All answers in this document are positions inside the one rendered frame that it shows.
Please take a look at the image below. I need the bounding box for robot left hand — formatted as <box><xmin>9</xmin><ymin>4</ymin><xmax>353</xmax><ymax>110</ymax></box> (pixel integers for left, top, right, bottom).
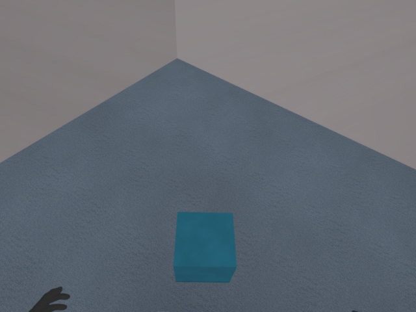
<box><xmin>29</xmin><ymin>287</ymin><xmax>70</xmax><ymax>312</ymax></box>

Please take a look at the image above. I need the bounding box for carton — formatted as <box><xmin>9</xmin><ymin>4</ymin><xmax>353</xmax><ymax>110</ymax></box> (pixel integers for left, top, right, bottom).
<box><xmin>174</xmin><ymin>212</ymin><xmax>237</xmax><ymax>283</ymax></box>

